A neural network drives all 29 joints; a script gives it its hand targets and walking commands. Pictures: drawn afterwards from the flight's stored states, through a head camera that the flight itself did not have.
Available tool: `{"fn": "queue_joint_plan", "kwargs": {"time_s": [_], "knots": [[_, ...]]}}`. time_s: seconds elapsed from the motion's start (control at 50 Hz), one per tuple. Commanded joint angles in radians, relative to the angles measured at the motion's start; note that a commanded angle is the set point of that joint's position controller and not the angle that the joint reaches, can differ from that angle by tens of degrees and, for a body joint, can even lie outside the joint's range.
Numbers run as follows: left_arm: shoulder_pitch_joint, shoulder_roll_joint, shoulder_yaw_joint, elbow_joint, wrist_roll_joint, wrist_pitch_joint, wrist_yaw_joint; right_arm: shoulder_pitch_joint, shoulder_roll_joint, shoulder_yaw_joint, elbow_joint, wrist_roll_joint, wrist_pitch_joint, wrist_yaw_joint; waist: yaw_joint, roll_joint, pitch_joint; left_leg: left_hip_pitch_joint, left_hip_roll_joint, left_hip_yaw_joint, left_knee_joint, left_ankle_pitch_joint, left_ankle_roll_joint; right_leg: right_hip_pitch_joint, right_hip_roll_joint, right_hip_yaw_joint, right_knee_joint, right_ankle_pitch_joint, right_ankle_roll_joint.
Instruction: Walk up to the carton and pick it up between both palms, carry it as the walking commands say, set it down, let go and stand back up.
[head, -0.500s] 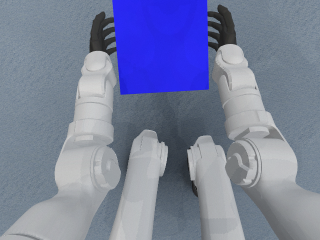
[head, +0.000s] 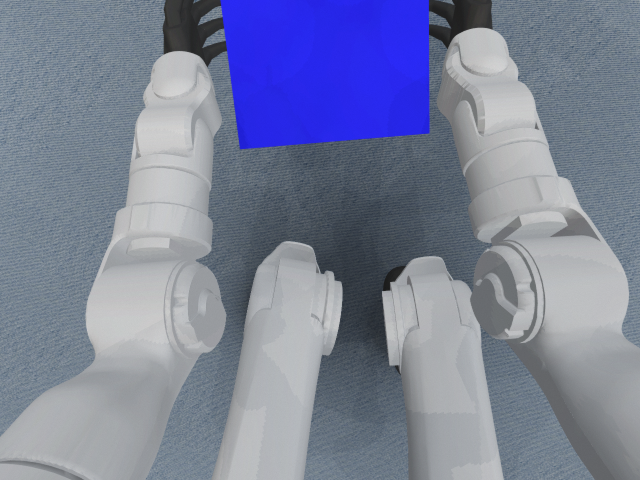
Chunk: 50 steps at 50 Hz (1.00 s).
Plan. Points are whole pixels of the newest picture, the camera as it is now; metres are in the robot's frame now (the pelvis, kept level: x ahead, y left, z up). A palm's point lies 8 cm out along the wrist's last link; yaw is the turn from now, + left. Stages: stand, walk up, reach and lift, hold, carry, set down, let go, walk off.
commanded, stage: set down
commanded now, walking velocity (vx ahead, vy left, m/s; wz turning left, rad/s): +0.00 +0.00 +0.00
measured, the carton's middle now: (326, 39) +0.54 +0.07 -0.25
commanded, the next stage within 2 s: none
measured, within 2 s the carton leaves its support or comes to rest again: rests again in 1.02 s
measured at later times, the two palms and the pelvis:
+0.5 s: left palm (192, 61) +0.49 +0.21 -0.18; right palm (459, 36) +0.54 -0.06 -0.19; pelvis +0.00 +0.00 -0.02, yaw +0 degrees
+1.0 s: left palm (206, 61) +0.50 +0.20 -0.20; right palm (463, 41) +0.54 -0.07 -0.21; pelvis +0.00 +0.00 -0.03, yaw +0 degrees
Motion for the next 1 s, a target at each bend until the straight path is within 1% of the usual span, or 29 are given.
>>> {"fn": "queue_joint_plan", "kwargs": {"time_s": [0.0,0.02,0.04,0.12,0.2,0.22,0.28,0.3,0.32,0.36,0.4,0.42,0.44,0.46,0.52,0.54,0.64,0.66,0.68,0.72,0.74,0.76,0.78,0.8,0.82,0.86,0.88,0.9,0.98], "knots": [[-0.671,-0.800,-0.400,-0.135,-0.111,-0.047,-0.255,-0.710,0.849,0.423,-0.161,0.124,-0.052,0.234,0.090,-0.007,-1.185,0.676,-0.002,0.169,-0.066,0.484,0.041,0.503,0.003,-0.092,-0.099,0.370,-0.031],[-0.648,-0.832,-0.427,-0.127,-0.123,-0.047,-0.249,-0.701,0.848,0.419,-0.189,0.121,-0.060,0.227,0.052,0.013,-1.211,0.725,0.004,0.159,-0.072,0.540,0.037,0.514,0.008,-0.109,-0.083,0.416,-0.033],[-0.735,-0.787,-0.444,-0.199,-0.161,-0.056,-0.250,-0.702,0.857,0.443,-0.150,0.147,-0.046,0.227,0.052,-0.036,-1.311,0.707,0.001,0.174,-0.059,0.493,0.037,0.607,-0.003,-0.100,-0.074,0.400,-0.030],[-0.749,-0.811,-0.468,-0.202,-0.205,-0.049,-0.254,-0.679,0.862,0.456,-0.133,0.137,-0.036,0.212,0.011,-0.040,-1.315,0.721,0.007,0.176,-0.039,0.461,0.036,0.635,-0.012,-0.101,-0.062,0.377,-0.033],[-0.701,-0.810,-0.437,-0.111,-0.166,-0.041,-0.258,-0.736,0.859,0.478,-0.180,0.164,-0.047,0.220,0.091,-0.020,-1.212,0.675,0.008,0.178,-0.029,0.488,0.039,0.592,-0.007,-0.088,-0.054,0.402,-0.036],[-0.664,-0.845,-0.429,-0.091,-0.157,-0.033,-0.258,-0.718,0.860,0.454,-0.159,0.152,-0.044,0.228,0.067,0.003,-1.192,0.717,0.004,0.172,-0.050,0.491,0.039,0.531,-0.002,-0.106,-0.048,0.369,-0.032],[-0.698,-0.801,-0.403,-0.082,-0.151,-0.038,-0.264,-0.712,0.893,0.455,-0.117,0.152,-0.030,0.238,0.085,-0.059,-1.147,0.652,0.007,0.167,-0.033,0.450,0.048,0.557,-0.008,-0.102,-0.042,0.355,-0.032],[-0.632,-0.822,-0.372,-0.045,-0.119,-0.041,-0.271,-0.697,0.901,0.444,-0.091,0.156,-0.035,0.243,0.133,-0.032,-1.063,0.586,0.006,0.185,-0.027,0.464,0.048,0.527,-0.004,-0.077,-0.060,0.386,-0.033],[-0.643,-0.839,-0.371,-0.030,-0.130,-0.041,-0.282,-0.676,0.908,0.434,-0.084,0.142,-0.038,0.246,0.090,-0.078,-1.031,0.550,0.002,0.171,-0.022,0.448,0.054,0.532,-0.005,-0.080,-0.062,0.391,-0.033],[-0.629,-0.824,-0.344,-0.030,-0.120,-0.044,-0.288,-0.672,0.888,0.401,-0.081,0.120,-0.044,0.242,0.075,-0.088,-1.008,0.554,0.005,0.154,-0.029,0.444,0.055,0.504,-0.004,-0.086,-0.058,0.378,-0.036],[-0.669,-0.815,-0.356,-0.046,-0.120,-0.043,-0.287,-0.694,0.857,0.382,-0.077,0.132,-0.051,0.242,0.081,-0.036,-1.027,0.596,0.012,0.153,-0.023,0.451,0.053,0.470,0.004,-0.078,-0.047,0.363,-0.044],[-0.695,-0.811,-0.369,-0.082,-0.130,-0.055,-0.290,-0.655,0.887,0.377,-0.034,0.116,-0.041,0.241,0.061,-0.064,-1.010,0.571,0.008,0.152,-0.031,0.449,0.053,0.467,0.003,-0.086,-0.048,0.369,-0.043],[-0.681,-0.795,-0.365,-0.063,-0.114,-0.049,-0.285,-0.634,0.886,0.351,-0.021,0.114,-0.045,0.245,0.069,-0.006,-1.001,0.597,0.011,0.157,-0.030,0.447,0.051,0.412,0.008,-0.088,-0.048,0.346,-0.048],[-0.706,-0.776,-0.358,-0.093,-0.120,-0.055,-0.287,-0.648,0.848,0.358,-0.016,0.106,-0.041,0.242,0.062,-0.055,-1.004,0.564,0.010,0.160,-0.027,0.429,0.045,0.443,-0.004,-0.085,-0.056,0.338,-0.045],[-0.692,-0.788,-0.361,-0.051,-0.108,-0.045,-0.286,-0.697,0.804,0.344,-0.069,0.111,-0.056,0.244,0.068,0.028,-0.976,0.590,0.017,0.160,-0.036,0.422,0.048,0.398,0.000,-0.080,-0.050,0.304,-0.060],[-0.689,-0.758,-0.344,-0.077,-0.114,-0.052,-0.287,-0.643,0.807,0.335,-0.015,0.089,-0.051,0.235,0.054,-0.018,-0.963,0.551,0.015,0.165,-0.027,0.399,0.045,0.465,-0.010,-0.078,-0.061,0.320,-0.055],[-0.680,-0.749,-0.315,-0.011,-0.097,-0.043,-0.295,-0.643,0.797,0.319,0.007,0.076,-0.043,0.247,0.049,-0.038,-0.911,0.553,0.020,0.153,-0.029,0.352,0.052,0.434,-0.017,-0.073,-0.064,0.258,-0.052],[-0.732,-0.785,-0.364,-0.073,-0.126,-0.057,-0.290,-0.664,0.789,0.328,-0.039,0.082,-0.060,0.248,0.031,-0.014,-0.933,0.545,0.012,0.149,-0.021,0.385,0.047,0.412,-0.010,-0.076,-0.045,0.293,-0.061],[-0.711,-0.744,-0.332,-0.042,-0.111,-0.057,-0.287,-0.717,0.777,0.351,-0.065,0.102,-0.060,0.251,0.080,-0.018,-0.956,0.580,0.013,0.158,-0.015,0.396,0.056,0.432,-0.015,-0.062,-0.046,0.285,-0.055],[-0.711,-0.767,-0.348,-0.026,-0.131,-0.066,-0.284,-0.739,0.778,0.361,-0.086,0.100,-0.074,0.247,0.046,-0.064,-0.914,0.547,0.015,0.142,-0.009,0.428,0.055,0.412,-0.017,-0.075,-0.041,0.331,-0.048],[-0.692,-0.787,-0.350,-0.017,-0.120,-0.060,-0.285,-0.722,0.765,0.338,-0.098,0.109,-0.076,0.252,0.044,0.003,-0.908,0.583,0.017,0.140,-0.018,0.440,0.057,0.388,-0.007,-0.078,-0.038,0.330,-0.055],[-0.684,-0.750,-0.340,-0.011,-0.120,-0.067,-0.275,-0.727,0.777,0.367,-0.090,0.124,-0.075,0.252,0.072,-0.043,-0.958,0.636,0.014,0.137,-0.022,0.442,0.061,0.415,-0.015,-0.089,-0.027,0.314,-0.044],[-0.687,-0.764,-0.367,-0.039,-0.125,-0.071,-0.271,-0.707,0.801,0.380,-0.077,0.137,-0.075,0.256,0.065,-0.030,-0.975,0.640,0.017,0.138,-0.012,0.455,0.064,0.404,-0.010,-0.086,-0.020,0.321,-0.048],[-0.712,-0.753,-0.363,-0.062,-0.142,-0.084,-0.271,-0.721,0.792,0.404,-0.069,0.144,-0.073,0.256,0.071,-0.081,-0.996,0.616,0.013,0.141,0.001,0.483,0.061,0.421,-0.016,-0.090,-0.012,0.353,-0.039],[-0.695,-0.746,-0.362,-0.029,-0.127,-0.072,-0.267,-0.721,0.780,0.389,-0.068,0.145,-0.074,0.259,0.080,-0.034,-0.958,0.670,0.018,0.134,-0.016,0.476,0.059,0.380,-0.010,-0.089,-0.013,0.321,-0.043],[-0.671,-0.750,-0.323,-0.006,-0.095,-0.070,-0.275,-0.656,0.799,0.362,-0.008,0.130,-0.062,0.268,0.100,-0.039,-0.900,0.587,0.020,0.148,-0.007,0.434,0.061,0.397,-0.006,-0.073,-0.025,0.313,-0.051],[-0.667,-0.750,-0.338,0.001,-0.107,-0.071,-0.274,-0.663,0.774,0.363,-0.025,0.127,-0.068,0.265,0.076,-0.055,-0.919,0.600,0.023,0.135,-0.011,0.450,0.061,0.378,-0.010,-0.083,-0.018,0.330,-0.047],[-0.679,-0.739,-0.347,-0.032,-0.112,-0.078,-0.276,-0.674,0.805,0.381,-0.037,0.131,-0.070,0.272,0.103,-0.042,-0.896,0.568,0.018,0.141,0.001,0.470,0.062,0.384,-0.007,-0.063,-0.023,0.357,-0.049],[-0.623,-0.755,-0.318,-0.010,-0.088,-0.077,-0.290,-0.609,0.854,0.369,0.038,0.136,-0.065,0.275,0.125,-0.060,-0.889,0.528,0.021,0.153,0.006,0.461,0.068,0.416,-0.005,-0.051,-0.028,0.388,-0.043]]}}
